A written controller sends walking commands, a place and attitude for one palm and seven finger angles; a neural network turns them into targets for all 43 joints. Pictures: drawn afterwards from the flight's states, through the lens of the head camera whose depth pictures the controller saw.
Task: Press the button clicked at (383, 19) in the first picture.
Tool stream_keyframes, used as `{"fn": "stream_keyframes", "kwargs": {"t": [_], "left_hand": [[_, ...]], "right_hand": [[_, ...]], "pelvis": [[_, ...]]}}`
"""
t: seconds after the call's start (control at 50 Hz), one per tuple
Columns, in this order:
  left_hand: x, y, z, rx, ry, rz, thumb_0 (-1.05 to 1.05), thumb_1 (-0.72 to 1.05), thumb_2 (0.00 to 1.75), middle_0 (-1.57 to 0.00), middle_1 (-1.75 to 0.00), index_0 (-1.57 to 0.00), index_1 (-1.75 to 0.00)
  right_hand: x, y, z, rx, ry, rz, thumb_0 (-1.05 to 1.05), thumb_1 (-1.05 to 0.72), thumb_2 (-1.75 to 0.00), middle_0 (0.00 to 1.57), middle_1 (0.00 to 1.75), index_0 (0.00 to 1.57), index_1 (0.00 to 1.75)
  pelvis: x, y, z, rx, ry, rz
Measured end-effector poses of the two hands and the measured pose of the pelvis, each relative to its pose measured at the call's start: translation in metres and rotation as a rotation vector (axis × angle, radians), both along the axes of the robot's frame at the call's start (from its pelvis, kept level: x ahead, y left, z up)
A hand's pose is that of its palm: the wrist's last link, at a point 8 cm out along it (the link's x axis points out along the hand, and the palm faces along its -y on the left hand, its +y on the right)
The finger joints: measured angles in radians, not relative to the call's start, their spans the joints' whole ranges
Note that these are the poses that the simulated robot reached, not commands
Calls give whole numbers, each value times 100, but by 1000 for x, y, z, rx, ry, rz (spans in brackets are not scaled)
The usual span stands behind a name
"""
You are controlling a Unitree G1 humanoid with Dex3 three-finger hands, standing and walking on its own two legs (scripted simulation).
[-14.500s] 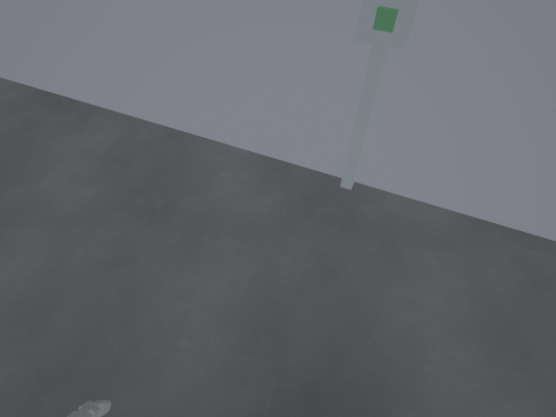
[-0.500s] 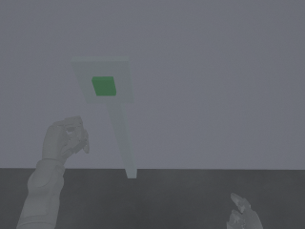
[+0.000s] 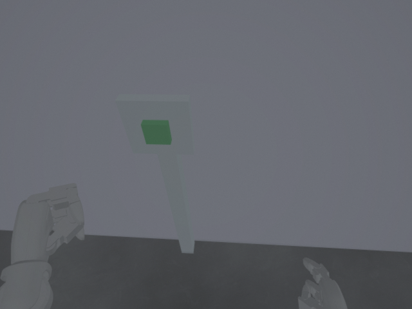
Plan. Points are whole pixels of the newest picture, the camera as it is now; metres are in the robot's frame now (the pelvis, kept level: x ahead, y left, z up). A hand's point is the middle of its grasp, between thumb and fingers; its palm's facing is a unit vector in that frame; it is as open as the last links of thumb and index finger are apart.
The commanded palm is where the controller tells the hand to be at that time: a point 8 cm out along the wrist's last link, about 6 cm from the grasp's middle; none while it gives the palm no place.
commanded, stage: draw the hand back to the body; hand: left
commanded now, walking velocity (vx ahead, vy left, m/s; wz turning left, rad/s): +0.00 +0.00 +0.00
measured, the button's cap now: (157, 131) +0.51 +0.20 +0.06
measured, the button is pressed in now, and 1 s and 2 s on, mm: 0 0 0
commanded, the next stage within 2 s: step back with the hand held close in 0.44 s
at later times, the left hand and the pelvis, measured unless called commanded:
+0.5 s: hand (54, 235) +0.17 +0.24 +0.16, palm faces +0.41 -0.83 -0.38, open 3.1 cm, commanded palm +0.11 +0.28 +0.17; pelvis -0.01 +0.00 +0.00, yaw +0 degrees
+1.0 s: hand (36, 254) +0.14 +0.25 +0.15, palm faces +0.31 -0.81 -0.50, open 3.1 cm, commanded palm +0.08 +0.29 +0.17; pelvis -0.06 +0.02 -0.01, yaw -1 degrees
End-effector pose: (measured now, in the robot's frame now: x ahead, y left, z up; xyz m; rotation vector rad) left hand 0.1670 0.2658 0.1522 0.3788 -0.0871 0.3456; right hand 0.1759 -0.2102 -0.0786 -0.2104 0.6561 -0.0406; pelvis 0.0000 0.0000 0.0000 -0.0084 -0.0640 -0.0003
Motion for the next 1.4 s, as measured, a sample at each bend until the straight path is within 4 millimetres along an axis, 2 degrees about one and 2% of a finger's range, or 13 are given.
{"fn": "stream_keyframes", "kwargs": {"t": [0.26,0.44,0.62,0.68,0.76,0.86,1.16,1.4], "left_hand": [[-35,12,24,95,-46,58,2,89,90,-131,-150,-131,-150],[-38,10,21,71,-60,56,2,89,90,-131,-150,-131,-150],[-40,11,29,98,-95,41,2,89,90,-131,-150,-131,-150],[-36,17,32,130,-102,38,2,89,90,-131,-150,-131,-150],[-34,16,24,141,-52,-8,1,89,90,-131,-150,-131,-150],[-39,16,18,163,-2,-64,1,89,90,-131,-150,-131,-150],[-92,27,20,187,-113,-42,1,89,90,-131,-150,-131,-150],[-126,37,22,245,-200,-24,1,89,90,-131,-150,-131,-150]], "right_hand": [[0,-2,2,-3,-29,-11,1,-90,-90,20,30,20,30],[-5,-1,5,-9,-49,-8,1,-90,-90,20,30,20,30],[-16,-2,5,-7,-38,-15,1,-90,-90,21,30,20,30],[-23,-6,4,-16,-2,-33,1,-90,-90,21,30,20,30],[-35,-15,2,-35,43,-81,1,-90,-90,21,30,20,30],[-53,-22,0,-54,82,-142,1,-90,-90,21,30,20,30],[-93,-6,2,-61,33,-121,1,-90,-90,21,30,20,30],[-132,1,-8,-83,43,-95,1,-90,-90,21,30,20,30]], "pelvis": [[-1,1,-1,-5,-11,-4],[-8,1,-1,-3,-21,-5],[-15,0,0,-7,-14,-7],[-19,2,0,-11,20,-9],[-26,7,0,-6,54,-16],[-35,13,-2,1,73,-21],[-82,19,-13,-3,70,-17],[-111,21,-22,-13,60,40]]}}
